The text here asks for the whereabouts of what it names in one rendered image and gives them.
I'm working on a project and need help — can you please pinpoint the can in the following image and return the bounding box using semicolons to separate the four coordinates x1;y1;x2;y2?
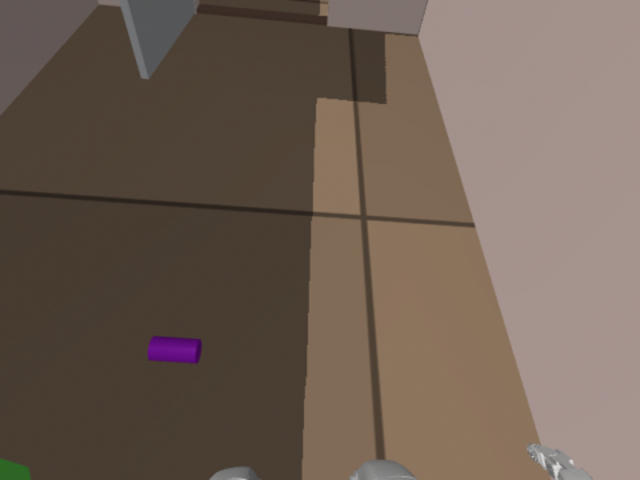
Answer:
148;336;202;363

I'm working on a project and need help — can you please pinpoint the right robot hand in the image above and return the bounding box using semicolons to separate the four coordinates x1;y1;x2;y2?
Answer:
527;443;593;480

